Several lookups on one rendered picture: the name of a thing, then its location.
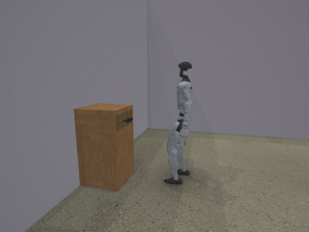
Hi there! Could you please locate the drawer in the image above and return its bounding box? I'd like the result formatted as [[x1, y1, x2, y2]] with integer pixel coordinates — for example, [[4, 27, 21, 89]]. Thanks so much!
[[116, 109, 132, 131]]

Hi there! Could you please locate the robot left upper arm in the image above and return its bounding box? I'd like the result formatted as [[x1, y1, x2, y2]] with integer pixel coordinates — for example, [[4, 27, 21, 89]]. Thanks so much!
[[179, 81, 192, 106]]

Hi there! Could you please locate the left robot thigh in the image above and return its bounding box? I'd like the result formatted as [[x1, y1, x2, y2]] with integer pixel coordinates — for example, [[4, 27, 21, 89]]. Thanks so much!
[[167, 120, 183, 155]]

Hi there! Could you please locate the robot left hand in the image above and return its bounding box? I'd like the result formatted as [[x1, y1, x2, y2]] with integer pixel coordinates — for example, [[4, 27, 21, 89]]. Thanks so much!
[[178, 128, 188, 145]]

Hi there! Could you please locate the right robot foot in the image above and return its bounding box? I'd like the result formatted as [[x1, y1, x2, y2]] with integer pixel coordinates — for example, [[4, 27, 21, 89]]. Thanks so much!
[[177, 169, 190, 176]]

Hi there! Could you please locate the left robot forearm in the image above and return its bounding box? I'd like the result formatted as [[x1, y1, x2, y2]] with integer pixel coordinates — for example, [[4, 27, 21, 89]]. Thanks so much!
[[182, 101, 191, 129]]

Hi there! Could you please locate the handle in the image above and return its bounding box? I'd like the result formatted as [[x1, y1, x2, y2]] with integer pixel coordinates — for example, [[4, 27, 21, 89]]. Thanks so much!
[[123, 118, 133, 123]]

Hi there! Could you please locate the cabinet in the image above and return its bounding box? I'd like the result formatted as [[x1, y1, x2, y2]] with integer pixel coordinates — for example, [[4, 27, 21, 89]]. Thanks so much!
[[73, 103, 134, 191]]

